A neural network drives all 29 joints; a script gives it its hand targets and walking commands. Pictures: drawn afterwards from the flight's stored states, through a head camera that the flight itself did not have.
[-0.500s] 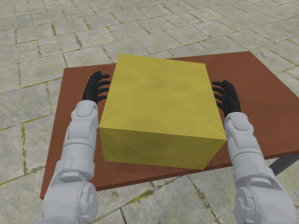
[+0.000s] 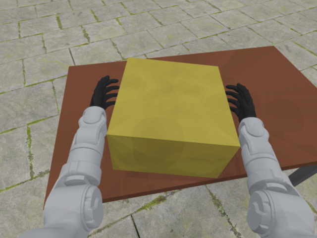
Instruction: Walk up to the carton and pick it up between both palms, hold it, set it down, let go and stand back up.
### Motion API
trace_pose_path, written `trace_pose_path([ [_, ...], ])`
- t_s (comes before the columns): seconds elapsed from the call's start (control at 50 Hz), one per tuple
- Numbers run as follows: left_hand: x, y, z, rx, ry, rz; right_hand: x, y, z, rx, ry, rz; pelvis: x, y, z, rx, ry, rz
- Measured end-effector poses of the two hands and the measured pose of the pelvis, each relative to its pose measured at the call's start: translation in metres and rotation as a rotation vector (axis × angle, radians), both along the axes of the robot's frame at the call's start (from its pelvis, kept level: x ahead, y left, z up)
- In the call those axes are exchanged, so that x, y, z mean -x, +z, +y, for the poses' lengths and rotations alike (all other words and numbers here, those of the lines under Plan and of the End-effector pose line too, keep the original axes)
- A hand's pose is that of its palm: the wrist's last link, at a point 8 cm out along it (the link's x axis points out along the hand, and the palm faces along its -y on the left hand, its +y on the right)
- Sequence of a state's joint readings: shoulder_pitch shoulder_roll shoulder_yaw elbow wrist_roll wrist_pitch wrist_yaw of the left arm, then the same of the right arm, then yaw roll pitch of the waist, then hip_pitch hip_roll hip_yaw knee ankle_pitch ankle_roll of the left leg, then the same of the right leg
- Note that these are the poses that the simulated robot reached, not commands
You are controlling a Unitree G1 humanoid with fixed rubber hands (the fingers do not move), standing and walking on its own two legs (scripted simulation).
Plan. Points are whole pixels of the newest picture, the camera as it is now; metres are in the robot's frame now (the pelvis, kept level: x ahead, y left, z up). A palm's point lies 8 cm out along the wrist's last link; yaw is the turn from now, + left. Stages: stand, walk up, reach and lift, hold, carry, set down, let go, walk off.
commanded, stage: set down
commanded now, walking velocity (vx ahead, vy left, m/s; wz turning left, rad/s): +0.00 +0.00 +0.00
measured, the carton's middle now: (169, 113) +0.45 +0.00 +0.04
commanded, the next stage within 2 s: none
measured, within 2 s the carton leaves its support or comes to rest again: rests again in 0.88 s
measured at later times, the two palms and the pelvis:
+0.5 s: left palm (104, 107) +0.43 +0.18 +0.08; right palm (245, 115) +0.42 -0.20 +0.07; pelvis +0.00 +0.00 +0.00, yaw -1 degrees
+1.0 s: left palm (104, 113) +0.42 +0.18 +0.06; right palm (243, 116) +0.42 -0.19 +0.07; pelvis +0.00 +0.00 +0.00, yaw -1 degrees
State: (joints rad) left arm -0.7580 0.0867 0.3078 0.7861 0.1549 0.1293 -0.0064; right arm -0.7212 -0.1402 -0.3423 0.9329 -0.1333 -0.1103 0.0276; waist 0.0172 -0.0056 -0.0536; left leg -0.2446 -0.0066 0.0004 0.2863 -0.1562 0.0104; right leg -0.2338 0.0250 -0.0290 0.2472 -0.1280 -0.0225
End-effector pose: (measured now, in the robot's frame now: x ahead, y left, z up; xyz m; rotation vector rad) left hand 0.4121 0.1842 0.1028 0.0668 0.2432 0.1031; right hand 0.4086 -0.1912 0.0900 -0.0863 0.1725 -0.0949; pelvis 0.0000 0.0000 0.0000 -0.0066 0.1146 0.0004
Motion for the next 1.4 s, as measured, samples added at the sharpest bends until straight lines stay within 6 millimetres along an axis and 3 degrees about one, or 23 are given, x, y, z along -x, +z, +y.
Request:
trace_pose_path([
  [0.46, -0.013, -0.018, -0.007, 0.003, -0.008, 0.019, -0.009, -0.015, -0.008, -0.011, -0.011, 0.021, -0.004, -0.001, 0.001, 0.002, -0.014, 0.057],
  [0.82, -0.010, -0.036, -0.003, 0.019, -0.002, 0.003, -0.011, -0.017, -0.004, 0.008, -0.001, 0.006, -0.001, -0.002, -0.001, -0.001, -0.012, 0.087],
  [1.4, -0.006, -0.045, -0.002, 0.006, -0.007, -0.022, -0.007, -0.022, -0.002, -0.001, 0.004, -0.017, 0.000, -0.003, 0.004, 0.000, -0.016, 0.090],
])
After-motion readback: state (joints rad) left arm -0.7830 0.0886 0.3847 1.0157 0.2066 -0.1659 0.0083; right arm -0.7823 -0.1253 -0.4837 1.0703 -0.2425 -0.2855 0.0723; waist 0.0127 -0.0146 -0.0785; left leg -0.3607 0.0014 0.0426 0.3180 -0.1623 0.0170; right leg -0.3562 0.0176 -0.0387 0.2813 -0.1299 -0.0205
